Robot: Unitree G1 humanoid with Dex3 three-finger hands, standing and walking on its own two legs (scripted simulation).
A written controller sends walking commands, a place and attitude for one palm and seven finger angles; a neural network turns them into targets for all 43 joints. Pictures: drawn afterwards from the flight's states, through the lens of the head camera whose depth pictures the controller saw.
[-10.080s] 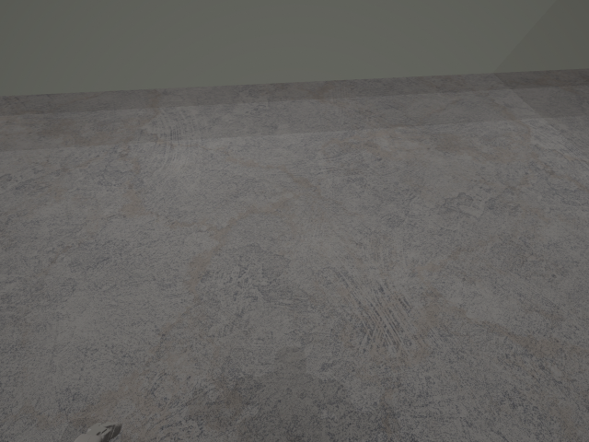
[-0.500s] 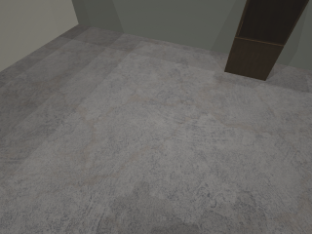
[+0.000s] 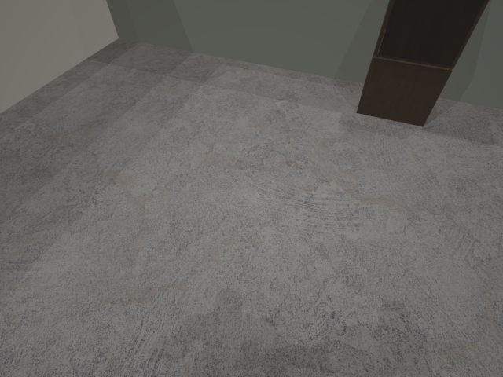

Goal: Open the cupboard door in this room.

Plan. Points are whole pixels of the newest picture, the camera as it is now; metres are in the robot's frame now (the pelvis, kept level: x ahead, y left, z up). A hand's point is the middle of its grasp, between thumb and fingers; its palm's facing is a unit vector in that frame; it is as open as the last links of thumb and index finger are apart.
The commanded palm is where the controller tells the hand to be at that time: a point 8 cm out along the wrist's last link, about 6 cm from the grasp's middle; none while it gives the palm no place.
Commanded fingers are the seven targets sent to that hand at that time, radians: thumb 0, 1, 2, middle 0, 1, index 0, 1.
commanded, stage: turn or walk to find it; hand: left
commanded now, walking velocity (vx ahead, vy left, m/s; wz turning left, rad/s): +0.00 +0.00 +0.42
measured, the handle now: out of the picture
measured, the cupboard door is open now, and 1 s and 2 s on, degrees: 0 0 0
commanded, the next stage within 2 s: none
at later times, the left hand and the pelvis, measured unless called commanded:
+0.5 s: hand out of the picture +0.01 +0.24 -0.20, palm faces +0.19 -0.96 -0.22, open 7.4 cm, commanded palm none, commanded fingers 0.00 0.90 0.90 -0.20 -0.30 -0.20 -0.30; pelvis +0.00 +0.03 -0.02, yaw +13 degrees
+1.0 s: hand out of the picture -0.02 +0.16 -0.15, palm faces +0.43 -0.85 -0.29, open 7.4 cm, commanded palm none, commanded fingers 0.00 0.90 0.90 -0.20 -0.30 -0.20 -0.30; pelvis +0.00 -0.05 -0.01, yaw +27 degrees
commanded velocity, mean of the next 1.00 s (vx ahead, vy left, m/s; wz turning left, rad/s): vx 0.00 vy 0.00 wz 0.42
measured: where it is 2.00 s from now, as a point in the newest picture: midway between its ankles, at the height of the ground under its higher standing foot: outside the picture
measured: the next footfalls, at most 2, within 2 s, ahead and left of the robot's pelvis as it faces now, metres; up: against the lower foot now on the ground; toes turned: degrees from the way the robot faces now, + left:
right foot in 0.84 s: +0.08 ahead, -0.12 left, +0.00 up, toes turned +19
left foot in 1.32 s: -0.09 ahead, +0.07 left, +0.00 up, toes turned +41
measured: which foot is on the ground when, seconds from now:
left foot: down 0.00-0.84, up 0.86-1.00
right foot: down 0.00-0.38, up 0.40-0.82, down 0.84-1.00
